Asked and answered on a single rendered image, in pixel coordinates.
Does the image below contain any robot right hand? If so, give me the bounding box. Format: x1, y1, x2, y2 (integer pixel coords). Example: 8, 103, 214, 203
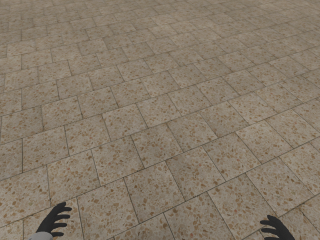
260, 215, 295, 240

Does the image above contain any robot left hand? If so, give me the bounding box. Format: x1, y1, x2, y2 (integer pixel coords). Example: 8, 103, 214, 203
36, 202, 72, 237

